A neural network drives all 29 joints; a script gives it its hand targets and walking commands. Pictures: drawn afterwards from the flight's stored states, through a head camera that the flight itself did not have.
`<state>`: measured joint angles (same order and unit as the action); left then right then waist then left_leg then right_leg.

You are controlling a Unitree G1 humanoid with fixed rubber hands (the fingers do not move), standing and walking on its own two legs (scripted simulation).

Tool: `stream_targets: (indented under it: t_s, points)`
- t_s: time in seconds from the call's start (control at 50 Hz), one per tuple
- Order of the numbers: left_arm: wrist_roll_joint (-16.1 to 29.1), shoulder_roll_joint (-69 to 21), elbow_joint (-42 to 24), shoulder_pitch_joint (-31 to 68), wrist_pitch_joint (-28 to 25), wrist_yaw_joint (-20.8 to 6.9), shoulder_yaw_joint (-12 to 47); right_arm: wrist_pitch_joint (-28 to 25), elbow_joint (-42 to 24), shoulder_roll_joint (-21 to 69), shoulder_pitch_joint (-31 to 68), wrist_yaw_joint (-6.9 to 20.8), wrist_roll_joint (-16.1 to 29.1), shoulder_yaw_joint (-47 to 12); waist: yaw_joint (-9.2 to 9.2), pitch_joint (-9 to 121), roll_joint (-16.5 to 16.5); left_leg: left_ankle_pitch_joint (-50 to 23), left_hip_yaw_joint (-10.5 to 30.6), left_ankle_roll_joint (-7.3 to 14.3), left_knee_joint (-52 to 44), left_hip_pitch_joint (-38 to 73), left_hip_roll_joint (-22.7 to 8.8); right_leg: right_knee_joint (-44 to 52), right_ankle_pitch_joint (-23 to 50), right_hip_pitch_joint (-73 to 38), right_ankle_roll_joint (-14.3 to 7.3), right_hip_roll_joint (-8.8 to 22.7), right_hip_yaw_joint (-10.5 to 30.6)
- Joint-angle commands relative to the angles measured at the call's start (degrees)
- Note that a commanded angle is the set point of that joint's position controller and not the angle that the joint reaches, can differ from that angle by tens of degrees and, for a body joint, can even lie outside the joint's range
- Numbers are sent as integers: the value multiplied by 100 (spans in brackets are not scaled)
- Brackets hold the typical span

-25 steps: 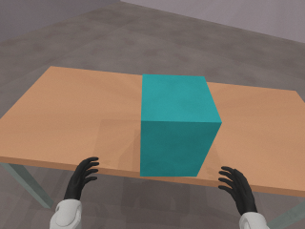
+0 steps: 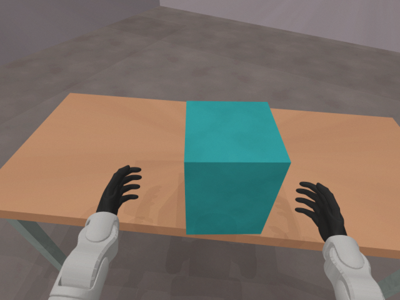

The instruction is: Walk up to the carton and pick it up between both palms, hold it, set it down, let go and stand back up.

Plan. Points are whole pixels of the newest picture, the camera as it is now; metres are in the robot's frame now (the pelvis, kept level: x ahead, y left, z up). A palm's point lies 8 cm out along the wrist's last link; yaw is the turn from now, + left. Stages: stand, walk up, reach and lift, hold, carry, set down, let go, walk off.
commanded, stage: reach and lift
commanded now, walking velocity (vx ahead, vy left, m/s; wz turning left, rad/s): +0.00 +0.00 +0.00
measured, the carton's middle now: (225, 170) +0.44 -0.04 +0.01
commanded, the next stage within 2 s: none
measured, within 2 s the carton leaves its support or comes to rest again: neither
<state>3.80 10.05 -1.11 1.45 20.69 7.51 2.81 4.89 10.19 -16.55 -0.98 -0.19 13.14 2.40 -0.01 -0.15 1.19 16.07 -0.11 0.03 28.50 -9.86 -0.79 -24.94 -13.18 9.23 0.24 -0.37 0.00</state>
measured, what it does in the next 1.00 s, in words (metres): stands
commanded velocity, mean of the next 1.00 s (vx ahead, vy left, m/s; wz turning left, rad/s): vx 0.00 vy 0.00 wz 0.00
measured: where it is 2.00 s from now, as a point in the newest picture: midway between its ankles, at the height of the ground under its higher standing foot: outside the picture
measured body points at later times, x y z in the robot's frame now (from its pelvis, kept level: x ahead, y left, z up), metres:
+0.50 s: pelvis -0.01 +0.00 +0.00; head -0.02 +0.00 +0.45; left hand +0.36 +0.16 +0.13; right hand +0.35 -0.23 +0.12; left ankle -0.01 +0.11 -0.74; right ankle +0.00 -0.13 -0.74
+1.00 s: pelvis -0.01 +0.00 +0.00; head -0.01 +0.00 +0.45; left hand +0.41 +0.16 +0.17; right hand +0.41 -0.22 +0.17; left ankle -0.01 +0.11 -0.74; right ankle +0.00 -0.13 -0.74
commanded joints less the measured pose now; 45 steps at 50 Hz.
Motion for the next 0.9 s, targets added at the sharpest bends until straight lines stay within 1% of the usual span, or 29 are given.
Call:
stream_targets:
  t_s: [0.0,0.02,0.06,0.08,0.14,0.22,0.24,0.34,0.36,0.38,0.4,0.42,0.44,0.46,0.52,0.56,0.58,0.62,0.64,0.66,0.68,0.72,0.76,0.78,0.8,0.82,0.84,0.86,0.88]
  points:
    - [724,245,-1322,2086,262,-37,-576,114,-1492,-1153,2518,-136,486,438,-32,1104,-227,-2022,-140,-246,-1123,1038,11,622,1887,-115,-74,-231,181]
    - [678,239,-1070,2596,292,-54,-635,184,-1121,-1115,2848,-102,456,446,-82,991,-293,-1532,-115,-205,-1139,766,-5,566,1379,42,-122,-291,70]
    - [831,432,-1155,2790,344,-24,-764,293,-1452,-1204,3094,-125,411,452,-160,1031,-467,-1171,-187,-100,-1312,666,6,656,1314,-169,-50,-166,260]
    - [863,417,-1097,2912,380,1,-709,334,-1126,-1157,3240,-125,432,497,-86,982,-299,-1073,-216,-88,-1304,639,1,673,1201,-46,-28,-108,299]
    - [674,388,-898,3051,575,16,-772,468,-872,-1385,3369,-111,388,600,-34,1345,-338,-1443,-174,-140,-1235,819,-42,543,1550,-140,-11,-198,204]
    - [521,603,-536,3673,841,-8,-1019,650,-622,-1362,4013,-137,503,462,-169,1477,-363,-1645,-229,-92,-1196,654,24,551,1807,-349,19,-172,273]
    - [665,590,-547,4025,865,-10,-948,707,-419,-1365,4289,-124,458,511,-67,1367,-284,-1409,-175,-156,-1220,634,-37,578,1472,-154,-8,-158,252]
    - [507,587,254,4607,1166,119,-1094,966,505,-1535,4965,-18,511,588,-107,1182,-158,-1016,-148,-119,-1300,232,-122,509,1132,-53,-60,-153,273]
    - [421,591,-129,4545,1147,163,-1193,930,365,-1566,4841,-25,513,438,-244,1387,-240,-1261,-197,-112,-1298,436,-119,487,1390,-238,0,-213,187]
    - [491,617,356,5515,1207,135,-903,1077,1133,-1547,5430,-26,318,709,147,1247,-49,-808,-127,-143,-1282,211,-186,485,1055,114,-33,-171,135]
    - [476,696,119,5377,1154,213,-1050,1033,824,-1650,5383,36,489,543,-73,1571,99,-815,-108,-186,-1266,344,-206,413,1136,-65,-97,-226,153]
    - [516,628,147,5216,1172,242,-1013,974,582,-1643,5298,52,591,547,-86,1787,-75,-1170,-120,-158,-1217,486,-198,391,1397,-147,-58,-220,175]
    - [481,647,349,5620,1128,259,-1002,962,962,-1583,5689,52,358,699,55,1852,-183,-1139,-122,-121,-1136,247,-173,363,1417,-79,-54,-194,174]
    - [593,738,76,5590,1115,288,-1091,879,513,-1669,5806,6,576,545,-50,2222,-146,-1490,-118,-116,-1013,395,-115,346,1678,-348,-45,-229,109]
    - [532,799,396,5543,1105,270,-1113,866,736,-1557,5806,-58,536,581,-62,2346,-442,-1950,-111,-114,-938,549,-86,362,2222,-318,69,-232,175]
    - [540,942,837,5891,1163,236,-1285,922,940,-1759,6245,-58,682,522,-205,2359,-348,-1927,-180,-143,-944,424,-64,374,2155,-372,58,-251,140]
    - [638,1025,1183,6558,1192,215,-1235,1005,1277,-1649,6768,-40,571,433,-95,2196,-387,-1594,-109,-90,-936,126,-19,361,1907,-294,35,-244,128]
    - [594,869,761,6081,1163,276,-1094,907,1086,-1799,6473,-1,752,400,-117,2451,-244,-2087,-94,-186,-919,456,-76,318,2355,-438,64,-261,151]
    - [676,886,1038,6424,1159,238,-1097,916,1216,-1835,6824,-42,690,428,-68,2329,-417,-1924,-87,-136,-869,278,-75,299,2228,-356,87,-246,194]
    - [683,947,820,6333,1087,286,-1029,919,1152,-1823,6749,-14,787,358,-224,2690,-253,-2082,-91,-191,-869,367,-85,289,2251,-298,27,-291,173]
    - [601,864,1036,6386,1138,304,-1152,956,1343,-1805,6751,-26,771,337,-217,2467,-460,-2053,-71,-142,-880,366,-119,335,2212,-372,72,-294,151]
    - [551,1020,878,6492,1141,323,-1292,878,1224,-1891,6771,-84,811,304,-328,3019,-408,-2623,-102,-165,-754,633,-77,216,3114,-503,124,-338,131]
    - [659,1028,1904,7410,1232,282,-1100,1017,1942,-1921,7791,-55,716,439,-98,2494,-532,-1697,-82,-104,-831,-46,-34,305,2156,-147,99,-260,156]
    - [630,1063,2011,7097,1077,308,-1200,1035,1819,-1739,7572,-34,750,211,-336,2346,-677,-1514,-118,-37,-977,-25,-69,410,1744,-288,93,-243,185]
    - [729,1195,2088,7293,1131,305,-1049,1069,1905,-1996,7741,-16,691,288,-204,2478,-590,-1484,-70,-57,-940,-25,-100,364,1732,-144,83,-228,186]
    - [657,1064,1727,7113,1077,369,-1044,979,1953,-1949,7504,17,739,268,-265,2632,-458,-1807,-153,-131,-925,324,-115,405,1980,-164,96,-280,129]
    - [647,1175,1942,7263,1077,393,-1086,1023,2113,-1917,7651,-7,781,300,-302,2522,-524,-2090,-150,-154,-860,78,-128,333,2317,-411,133,-304,153]
    - [616,1200,1775,7457,1008,393,-963,1007,2215,-1938,7755,-13,760,378,-141,2744,-263,-1903,-91,-219,-835,232,-121,368,2112,-156,36,-270,141]
    - [559,1169,1803,7688,943,427,-1097,1027,2423,-1836,7787,28,744,209,-299,2950,-174,-2194,-85,-246,-793,450,-190,320,2224,-70,21,-374,79]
